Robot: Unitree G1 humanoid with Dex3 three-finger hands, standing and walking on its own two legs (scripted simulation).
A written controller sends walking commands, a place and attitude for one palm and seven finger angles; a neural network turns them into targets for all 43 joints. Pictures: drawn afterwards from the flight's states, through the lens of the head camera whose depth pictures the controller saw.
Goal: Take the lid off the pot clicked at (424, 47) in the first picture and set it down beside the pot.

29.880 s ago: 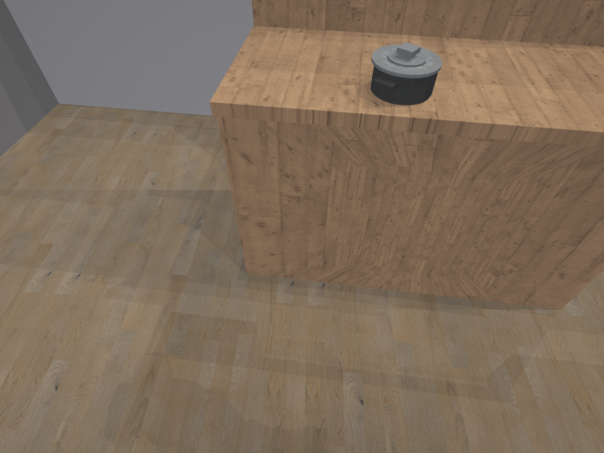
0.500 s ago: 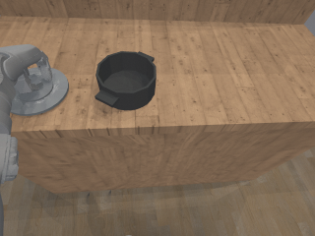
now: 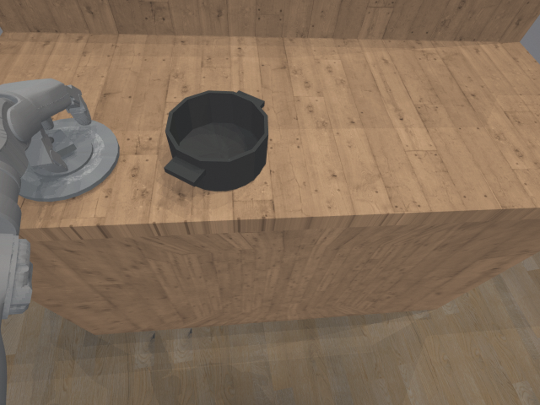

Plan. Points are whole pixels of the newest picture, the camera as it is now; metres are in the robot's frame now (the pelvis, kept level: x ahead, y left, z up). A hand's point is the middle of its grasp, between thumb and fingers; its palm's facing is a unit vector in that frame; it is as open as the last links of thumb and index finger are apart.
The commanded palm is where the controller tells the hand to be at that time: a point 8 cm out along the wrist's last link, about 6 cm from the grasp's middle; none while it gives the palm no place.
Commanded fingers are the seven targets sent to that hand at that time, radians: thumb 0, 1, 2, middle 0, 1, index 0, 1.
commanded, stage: open the fingers wide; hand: left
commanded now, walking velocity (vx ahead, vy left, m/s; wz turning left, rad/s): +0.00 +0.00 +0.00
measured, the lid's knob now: (55, 145) +0.50 +0.30 +0.07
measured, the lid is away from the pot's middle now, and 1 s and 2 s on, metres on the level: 0.25 0.25 0.25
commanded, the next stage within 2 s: raise the empty hand in 0.12 s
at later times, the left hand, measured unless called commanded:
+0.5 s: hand (34, 128) +0.47 +0.29 +0.14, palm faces -0.37 -0.09 -0.92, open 11.0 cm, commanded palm +0.48 +0.28 +0.20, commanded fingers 0.00 -0.10 0.83 -0.44 -0.70 -0.44 -0.70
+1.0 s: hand (17, 90) +0.49 +0.29 +0.18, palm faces -0.34 -0.11 -0.94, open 11.0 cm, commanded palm +0.49 +0.29 +0.25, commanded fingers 0.00 -0.10 0.83 -0.44 -0.70 -0.44 -0.70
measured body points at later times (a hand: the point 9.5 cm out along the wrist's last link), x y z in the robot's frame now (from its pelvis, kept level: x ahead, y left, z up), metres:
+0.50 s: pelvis -0.01 +0.00 +0.00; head +0.06 +0.02 +0.45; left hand +0.48 +0.30 +0.19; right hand +0.01 -0.28 -0.12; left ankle -0.01 +0.05 -0.72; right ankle -0.02 -0.14 -0.72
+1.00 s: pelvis +0.00 +0.00 +0.01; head +0.07 +0.01 +0.45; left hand +0.50 +0.30 +0.24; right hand +0.02 -0.28 -0.11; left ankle -0.01 +0.05 -0.72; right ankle -0.02 -0.14 -0.72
